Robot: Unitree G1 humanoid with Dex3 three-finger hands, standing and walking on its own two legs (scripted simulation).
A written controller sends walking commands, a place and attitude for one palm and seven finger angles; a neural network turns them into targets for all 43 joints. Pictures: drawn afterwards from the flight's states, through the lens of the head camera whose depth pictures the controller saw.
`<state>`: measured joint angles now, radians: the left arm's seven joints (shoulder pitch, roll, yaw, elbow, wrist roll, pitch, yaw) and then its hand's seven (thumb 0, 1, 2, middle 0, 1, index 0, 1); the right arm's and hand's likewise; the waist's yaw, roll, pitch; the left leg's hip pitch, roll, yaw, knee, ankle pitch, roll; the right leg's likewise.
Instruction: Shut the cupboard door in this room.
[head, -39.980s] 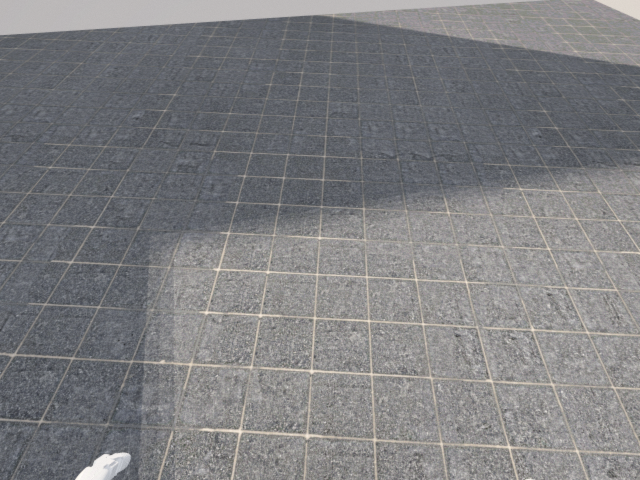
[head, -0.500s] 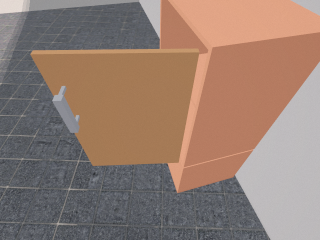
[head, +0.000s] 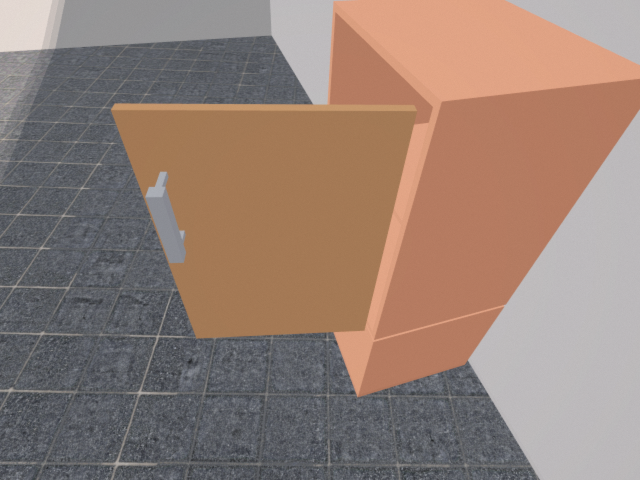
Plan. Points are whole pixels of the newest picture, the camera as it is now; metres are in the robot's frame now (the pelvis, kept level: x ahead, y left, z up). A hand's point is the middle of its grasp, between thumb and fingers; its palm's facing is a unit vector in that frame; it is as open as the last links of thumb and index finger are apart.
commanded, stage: look again from close up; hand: left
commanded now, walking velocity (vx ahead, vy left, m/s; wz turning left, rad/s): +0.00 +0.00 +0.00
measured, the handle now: (170, 218) +0.47 +0.27 +0.05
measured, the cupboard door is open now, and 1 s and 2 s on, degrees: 77 77 77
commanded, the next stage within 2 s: raise the hand and make a fist in 0.06 s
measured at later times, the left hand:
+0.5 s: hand (194, 423) +0.19 +0.16 -0.01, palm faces +0.10 -0.99 +0.04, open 6.6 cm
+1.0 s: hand (184, 426) +0.19 +0.18 -0.02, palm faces +0.13 -0.99 -0.03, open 4.2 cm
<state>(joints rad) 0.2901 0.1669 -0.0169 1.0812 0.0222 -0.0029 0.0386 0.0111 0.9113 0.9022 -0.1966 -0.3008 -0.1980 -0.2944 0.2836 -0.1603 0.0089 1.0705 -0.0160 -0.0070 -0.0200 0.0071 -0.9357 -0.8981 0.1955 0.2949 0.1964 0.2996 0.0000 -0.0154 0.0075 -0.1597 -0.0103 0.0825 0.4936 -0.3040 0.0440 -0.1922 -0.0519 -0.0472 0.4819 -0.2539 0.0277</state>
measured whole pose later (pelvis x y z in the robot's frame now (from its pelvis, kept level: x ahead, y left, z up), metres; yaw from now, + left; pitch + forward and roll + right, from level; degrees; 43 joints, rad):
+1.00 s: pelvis -0.01 -0.03 -0.07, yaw +3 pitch +14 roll -1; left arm 0.48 0.22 0.18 -0.14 -0.30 -0.20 -0.20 0.02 0.90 0.90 -0.79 -0.95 -0.79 -0.94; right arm 0.28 -0.18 0.02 0.51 0.03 -0.16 -0.05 0.01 -0.90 -0.90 0.20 0.30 0.20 0.30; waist 0.01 0.03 -0.12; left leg -0.76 0.01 0.01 1.05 -0.52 0.01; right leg -0.77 0.01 -0.10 1.02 -0.49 -0.05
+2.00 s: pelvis +0.00 -0.01 -0.04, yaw +4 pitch +7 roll -1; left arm 0.37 0.24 0.15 -0.14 -0.26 -0.21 -0.14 0.02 0.90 0.90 -1.30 -1.50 -1.30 -1.49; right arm 0.29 -0.26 0.04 0.53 0.02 -0.22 -0.05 0.01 -0.91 -0.90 0.20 0.30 0.20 0.30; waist 0.01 0.03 -0.08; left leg -0.54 -0.01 0.02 0.85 -0.45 0.04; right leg -0.54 -0.01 -0.09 0.82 -0.41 -0.02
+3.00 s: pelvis -0.01 -0.01 -0.03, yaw +3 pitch +9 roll -1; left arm -0.31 0.33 0.30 0.53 -0.25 -0.26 -0.24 0.02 0.90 0.90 -1.30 -1.50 -1.30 -1.50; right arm 0.27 -0.27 0.03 0.63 0.04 -0.14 -0.07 0.01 -0.91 -0.90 0.20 0.30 0.20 0.30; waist -0.02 0.02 -0.06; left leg -0.56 -0.01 0.02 0.81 -0.41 0.03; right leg -0.57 0.00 -0.08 0.78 -0.37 -0.03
